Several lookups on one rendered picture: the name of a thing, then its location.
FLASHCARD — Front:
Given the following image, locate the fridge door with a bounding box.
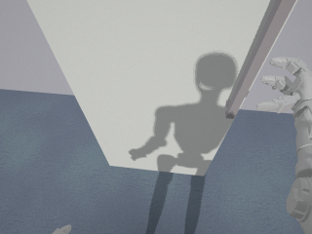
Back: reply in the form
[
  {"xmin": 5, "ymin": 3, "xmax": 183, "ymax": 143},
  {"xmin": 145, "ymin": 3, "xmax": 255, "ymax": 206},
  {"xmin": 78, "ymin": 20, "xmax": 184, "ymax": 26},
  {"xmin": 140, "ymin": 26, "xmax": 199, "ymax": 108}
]
[{"xmin": 26, "ymin": 0, "xmax": 298, "ymax": 176}]

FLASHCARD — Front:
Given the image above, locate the robot right hand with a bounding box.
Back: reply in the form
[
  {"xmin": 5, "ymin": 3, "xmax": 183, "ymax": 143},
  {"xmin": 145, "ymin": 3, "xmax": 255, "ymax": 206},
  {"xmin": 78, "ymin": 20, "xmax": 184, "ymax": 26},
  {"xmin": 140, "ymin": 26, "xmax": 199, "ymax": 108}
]
[{"xmin": 256, "ymin": 57, "xmax": 312, "ymax": 113}]

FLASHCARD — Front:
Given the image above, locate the robot right forearm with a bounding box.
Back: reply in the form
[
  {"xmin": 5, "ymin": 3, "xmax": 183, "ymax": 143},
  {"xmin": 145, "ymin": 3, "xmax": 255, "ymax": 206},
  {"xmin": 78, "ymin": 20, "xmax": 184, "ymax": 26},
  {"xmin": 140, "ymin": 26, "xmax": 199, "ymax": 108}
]
[{"xmin": 292, "ymin": 99, "xmax": 312, "ymax": 179}]

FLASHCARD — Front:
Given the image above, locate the handle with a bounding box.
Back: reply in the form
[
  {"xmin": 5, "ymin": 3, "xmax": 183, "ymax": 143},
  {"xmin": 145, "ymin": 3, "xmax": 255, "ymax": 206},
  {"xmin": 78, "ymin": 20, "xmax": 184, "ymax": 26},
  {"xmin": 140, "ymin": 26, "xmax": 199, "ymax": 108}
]
[{"xmin": 225, "ymin": 0, "xmax": 296, "ymax": 119}]

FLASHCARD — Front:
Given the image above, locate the robot left hand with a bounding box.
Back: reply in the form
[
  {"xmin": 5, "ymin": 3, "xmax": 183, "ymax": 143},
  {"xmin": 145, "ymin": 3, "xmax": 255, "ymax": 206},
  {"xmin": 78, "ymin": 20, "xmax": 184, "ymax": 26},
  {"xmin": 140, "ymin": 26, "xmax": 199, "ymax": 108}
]
[{"xmin": 53, "ymin": 224, "xmax": 72, "ymax": 234}]

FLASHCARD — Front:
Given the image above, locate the robot right upper arm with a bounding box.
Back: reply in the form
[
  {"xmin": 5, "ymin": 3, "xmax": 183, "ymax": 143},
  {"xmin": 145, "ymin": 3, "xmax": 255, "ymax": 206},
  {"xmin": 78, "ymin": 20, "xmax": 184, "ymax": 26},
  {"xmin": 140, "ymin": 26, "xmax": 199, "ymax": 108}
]
[{"xmin": 286, "ymin": 176, "xmax": 312, "ymax": 234}]

